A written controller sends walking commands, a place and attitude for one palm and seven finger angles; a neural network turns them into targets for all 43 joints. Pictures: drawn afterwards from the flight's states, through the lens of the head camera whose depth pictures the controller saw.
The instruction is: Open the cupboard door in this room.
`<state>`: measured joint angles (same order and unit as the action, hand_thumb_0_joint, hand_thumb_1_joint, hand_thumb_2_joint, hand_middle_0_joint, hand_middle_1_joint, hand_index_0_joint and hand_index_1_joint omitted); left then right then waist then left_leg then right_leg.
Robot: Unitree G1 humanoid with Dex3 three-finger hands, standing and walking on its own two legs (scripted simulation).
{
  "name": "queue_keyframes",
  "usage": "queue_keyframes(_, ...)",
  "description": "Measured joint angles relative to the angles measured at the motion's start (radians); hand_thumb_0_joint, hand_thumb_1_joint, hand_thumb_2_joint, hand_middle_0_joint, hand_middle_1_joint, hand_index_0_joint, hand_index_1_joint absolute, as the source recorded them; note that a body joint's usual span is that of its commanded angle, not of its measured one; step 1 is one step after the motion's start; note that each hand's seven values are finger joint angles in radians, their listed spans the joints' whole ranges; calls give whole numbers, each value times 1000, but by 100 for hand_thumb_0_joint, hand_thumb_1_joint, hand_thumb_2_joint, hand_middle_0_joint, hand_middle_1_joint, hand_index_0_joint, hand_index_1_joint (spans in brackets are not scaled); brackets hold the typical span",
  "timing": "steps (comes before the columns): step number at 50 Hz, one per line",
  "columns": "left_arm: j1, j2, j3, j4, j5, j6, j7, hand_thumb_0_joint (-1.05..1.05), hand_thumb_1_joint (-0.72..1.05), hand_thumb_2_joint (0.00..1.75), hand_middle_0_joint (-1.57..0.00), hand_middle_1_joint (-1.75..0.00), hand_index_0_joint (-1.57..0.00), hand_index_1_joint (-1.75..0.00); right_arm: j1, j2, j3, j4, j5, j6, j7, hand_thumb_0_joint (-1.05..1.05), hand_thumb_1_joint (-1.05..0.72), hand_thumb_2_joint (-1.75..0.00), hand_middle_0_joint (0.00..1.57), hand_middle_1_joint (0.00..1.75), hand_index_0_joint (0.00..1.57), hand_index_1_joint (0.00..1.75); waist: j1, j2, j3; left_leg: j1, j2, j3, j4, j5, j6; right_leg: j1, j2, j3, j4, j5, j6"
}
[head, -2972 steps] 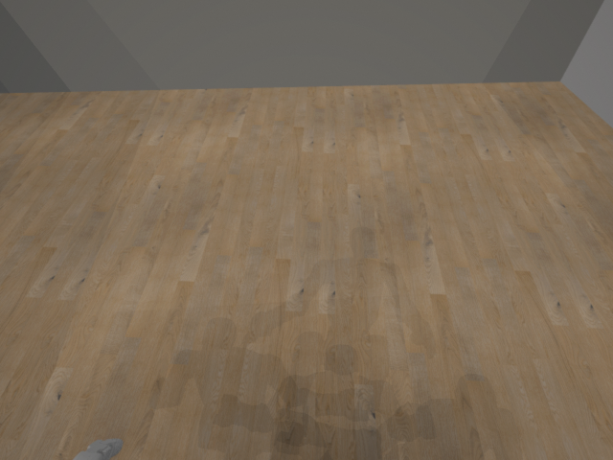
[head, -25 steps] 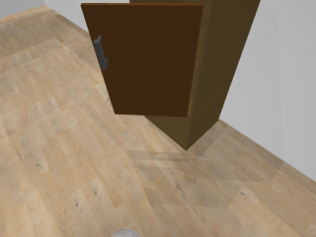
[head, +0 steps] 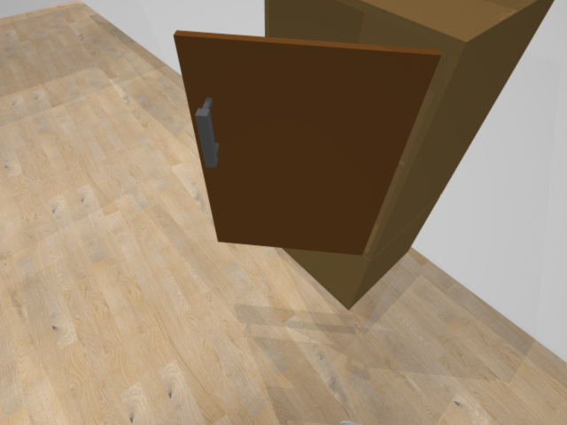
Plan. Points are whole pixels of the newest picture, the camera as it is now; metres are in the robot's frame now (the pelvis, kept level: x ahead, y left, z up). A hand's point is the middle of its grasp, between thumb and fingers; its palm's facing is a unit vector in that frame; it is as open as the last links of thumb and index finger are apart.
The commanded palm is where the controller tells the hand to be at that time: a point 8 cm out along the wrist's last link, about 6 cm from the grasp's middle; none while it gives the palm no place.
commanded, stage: come to a stop and stand still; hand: left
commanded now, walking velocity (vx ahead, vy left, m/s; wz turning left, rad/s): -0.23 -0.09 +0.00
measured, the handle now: (209, 133) +0.60 +0.19 +0.05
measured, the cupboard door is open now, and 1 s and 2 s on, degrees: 42 42 42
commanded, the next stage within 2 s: look again from close up in 1.04 s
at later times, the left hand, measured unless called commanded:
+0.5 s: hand out of the picture +0.10 +0.18 -0.18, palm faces +0.03 -0.98 -0.20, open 7.4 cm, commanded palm none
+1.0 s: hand out of the picture -0.02 +0.18 -0.17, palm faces +0.02 -0.98 -0.21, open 7.4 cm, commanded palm none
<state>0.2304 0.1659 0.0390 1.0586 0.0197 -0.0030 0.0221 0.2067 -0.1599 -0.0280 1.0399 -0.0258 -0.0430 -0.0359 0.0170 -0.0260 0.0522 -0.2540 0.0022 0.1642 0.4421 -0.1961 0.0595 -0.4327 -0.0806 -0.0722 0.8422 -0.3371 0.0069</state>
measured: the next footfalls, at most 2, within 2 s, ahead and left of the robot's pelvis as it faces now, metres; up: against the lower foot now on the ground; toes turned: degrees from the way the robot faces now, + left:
right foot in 0.08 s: +0.07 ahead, -0.12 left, +0.00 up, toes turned -5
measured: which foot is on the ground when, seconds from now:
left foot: down 0.00-1.00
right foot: up 0.00-0.06, down 0.08-1.00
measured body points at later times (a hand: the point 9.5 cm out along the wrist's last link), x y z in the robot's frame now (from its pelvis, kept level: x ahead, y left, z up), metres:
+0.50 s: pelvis +0.03 +0.00 -0.01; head +0.07 +0.01 +0.44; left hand +0.10 +0.23 -0.16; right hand +0.05 -0.24 -0.16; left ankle +0.03 +0.09 -0.74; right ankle +0.00 -0.14 -0.73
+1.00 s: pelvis -0.03 +0.00 +0.00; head -0.04 +0.00 +0.45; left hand -0.02 +0.23 -0.16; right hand +0.00 -0.24 -0.15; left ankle +0.02 +0.09 -0.74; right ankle -0.01 -0.14 -0.74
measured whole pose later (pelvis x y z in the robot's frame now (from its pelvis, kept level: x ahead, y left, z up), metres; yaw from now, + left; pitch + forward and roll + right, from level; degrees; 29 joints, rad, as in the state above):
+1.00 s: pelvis -0.03 +0.00 +0.00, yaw +0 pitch -1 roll +0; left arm 0.35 0.18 -0.01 0.98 0.02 0.01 0.03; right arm 0.29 -0.18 -0.03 1.00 -0.02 0.01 -0.01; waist 0.00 0.00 0.00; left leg -0.30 0.01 0.09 0.51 -0.20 0.04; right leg -0.25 -0.05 -0.02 0.52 -0.26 0.03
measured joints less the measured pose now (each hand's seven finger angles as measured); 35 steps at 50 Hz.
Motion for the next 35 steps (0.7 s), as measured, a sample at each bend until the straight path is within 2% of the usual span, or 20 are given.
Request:
queue_keyframes(4,-29,26,-3,-22,-3,6,0,1,94,90,-20,-30,-20,-30,25,12,5,36,6,34,-1,0,-93,-90,21,30,21,30,-9,-8,-9,4,-3,3,61,-60,-16,103,8,13,-246,119,3)
queue_keyframes(5,-34,28,-3,-23,-1,6,1,1,94,90,-20,-30,-20,-30,25,14,4,44,9,42,1,0,-93,-90,21,30,21,30,-8,-7,-10,1,1,7,83,-79,-22,118,12,18,-265,98,-2)
queue_keyframes(10,-57,18,-15,-31,-4,14,5,1,92,90,-20,-30,-20,-30,27,6,-11,42,19,69,7,1,-92,-90,20,30,21,30,-43,30,-1,-9,24,-16,119,-108,-46,125,33,0,-256,48,-16)
queue_keyframes(14,-84,7,-13,-45,-6,19,13,0,91,90,-20,-30,-20,-30,31,-1,-18,34,22,86,8,1,-91,-90,20,30,20,30,-44,29,16,-19,24,-65,164,-155,-77,133,39,-12,-249,41,-16)
queue_keyframes(18,-98,7,-8,-53,-12,37,13,0,91,90,-20,-30,-20,-30,31,6,-17,29,14,85,5,1,-91,-90,20,30,20,30,-34,-10,24,0,5,-52,130,-124,-26,129,24,1,-234,45,-3)
queue_keyframes(20,-101,8,-7,-58,-15,50,14,0,91,90,-20,-30,-20,-30,33,10,-14,19,7,76,-2,1,-91,-90,20,30,20,30,-31,-13,23,1,5,-51,112,-113,-14,106,35,24,-143,-58,-4)
queue_keyframes(23,-101,6,-9,-57,-18,51,18,0,91,90,-20,-30,-20,-30,31,11,-10,7,5,67,-4,1,-91,-90,20,30,20,30,-32,5,17,-16,15,-64,101,-94,-13,92,58,47,-41,-134,-11)
queue_keyframes(24,-94,3,-15,-59,-18,39,23,0,91,90,-20,-30,-20,-30,29,3,-10,-3,8,68,2,1,-91,-90,20,30,20,30,-29,21,15,-32,25,-69,120,-98,-17,111,59,42,-92,-82,-14)
queue_keyframes(25,-79,6,-20,-70,-14,24,25,0,90,90,-20,-30,-20,-30,29,-1,-11,-20,10,67,7,1,-91,-90,20,30,20,30,-27,23,12,-55,27,-68,157,-106,-21,136,49,45,-173,70,-18)
queue_keyframes(26,-60,15,-21,-82,-10,8,28,0,90,90,-20,-30,-20,-30,29,0,-11,-40,12,64,10,1,-90,-90,20,30,21,30,-25,12,9,-78,23,-64,199,-117,-29,152,40,54,-211,108,-8)
queue_keyframes(27,-46,20,-21,-87,-5,-2,30,0,90,90,-20,-30,-20,-30,26,0,-13,-60,15,59,12,1,-90,-90,20,30,21,30,-25,9,11,-80,18,-71,216,-137,-36,157,36,57,-207,60,5)
queue_keyframes(29,-24,28,-26,-85,-2,-3,30,0,90,90,-20,-30,-20,-30,11,2,-20,-85,16,51,13,1,-90,-90,20,30,21,30,-33,-1,20,-57,1,-67,199,-147,-28,159,22,67,-175,-30,22)
queue_keyframes(31,-9,30,-31,-83,-4,10,29,0,90,90,-20,-30,-20,-30,2,-1,-20,-104,16,46,14,1,-91,-90,20,30,20,30,-34,5,20,-49,-1,-61,198,-124,-18,166,19,72,-171,-32,23)
queue_keyframes(35,21,30,-34,-97,-3,27,27,0,90,90,-20,-30,-20,-30,-4,-8,-11,-118,14,52,16,1,-91,-90,20,30,20,30,-19,32,-1,-43,12,-60,194,-112,-20,190,32,71,-212,-21,30)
